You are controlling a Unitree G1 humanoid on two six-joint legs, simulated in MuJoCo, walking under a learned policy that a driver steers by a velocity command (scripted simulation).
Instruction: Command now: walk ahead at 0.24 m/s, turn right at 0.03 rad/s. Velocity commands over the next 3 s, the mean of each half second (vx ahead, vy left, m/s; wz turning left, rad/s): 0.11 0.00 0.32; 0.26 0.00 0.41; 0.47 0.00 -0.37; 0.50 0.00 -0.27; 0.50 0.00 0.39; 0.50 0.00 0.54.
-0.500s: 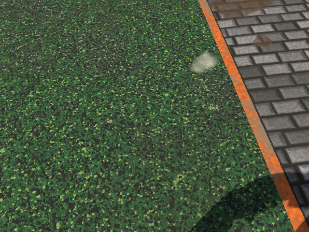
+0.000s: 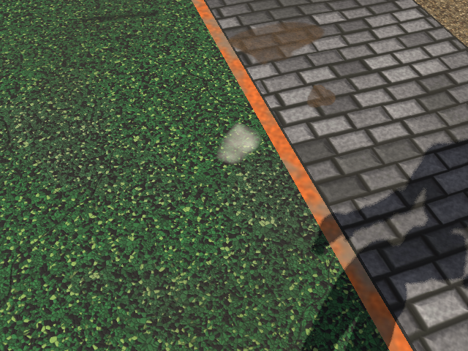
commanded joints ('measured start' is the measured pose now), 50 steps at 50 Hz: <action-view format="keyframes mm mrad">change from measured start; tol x32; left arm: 1 -12 21 -9 -38 -7 -9 7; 50 -98 89 49 -96 -11 -1 -5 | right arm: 1 18 -130 -23 -23 4 -4 -5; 50 33 -202 -83 -100 -18 17 -16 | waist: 1 14 170 -59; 8 67 -211 -355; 26 16 -72 -120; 29 5 381 -44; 50 -36 160 41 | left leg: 1 -33 197 -63 22 808 85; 6 -54 172 -151 282 605 36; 9 -362 -12 -82 861 -493 -15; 27 -86 52 32 296 -143 5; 29 -28 379 -537 -62 -261 115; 32 -208 322 -525 -171 -584 164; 50 -3 290 -363 -102 -156 168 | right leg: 1 163 44 -75 -135 96 4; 5 301 59 -36 -330 141 -37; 8 802 -421 340 -287 1101 -271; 24 300 -288 -15 -527 -43 -200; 29 -71 -54 -243 -17 -440 54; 50 72 -4 -54 -214 -113 -17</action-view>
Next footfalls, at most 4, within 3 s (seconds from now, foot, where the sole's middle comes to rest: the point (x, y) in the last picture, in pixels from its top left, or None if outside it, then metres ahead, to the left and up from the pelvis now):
0.12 right None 0.20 -0.09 -0.78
0.56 left None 0.07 0.09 -0.78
1.08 right None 0.31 -0.02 -0.78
1.58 left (153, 303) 0.61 0.22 -0.78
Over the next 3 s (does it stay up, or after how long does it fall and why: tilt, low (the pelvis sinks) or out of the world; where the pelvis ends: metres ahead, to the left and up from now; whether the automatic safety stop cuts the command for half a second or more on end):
stays up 1.17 0.25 -0.01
